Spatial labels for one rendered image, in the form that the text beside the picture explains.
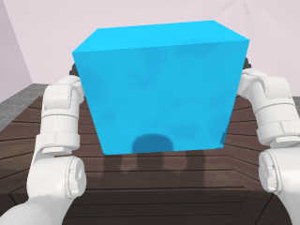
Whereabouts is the right robot hand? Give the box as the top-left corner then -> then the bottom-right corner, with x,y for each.
242,58 -> 252,70

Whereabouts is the left robot forearm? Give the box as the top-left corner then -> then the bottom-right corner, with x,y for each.
26,75 -> 84,197

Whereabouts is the robot left upper arm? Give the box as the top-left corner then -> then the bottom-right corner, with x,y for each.
0,156 -> 87,225

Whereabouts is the carton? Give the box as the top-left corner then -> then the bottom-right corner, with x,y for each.
72,20 -> 250,156

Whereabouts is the pedestal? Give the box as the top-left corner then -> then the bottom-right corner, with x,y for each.
0,95 -> 293,225

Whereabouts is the robot right upper arm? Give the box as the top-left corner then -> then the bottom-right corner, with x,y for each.
259,147 -> 300,225

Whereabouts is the right robot forearm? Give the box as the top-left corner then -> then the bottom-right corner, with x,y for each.
237,68 -> 300,149

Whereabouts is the left robot hand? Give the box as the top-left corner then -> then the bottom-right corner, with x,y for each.
69,63 -> 80,78

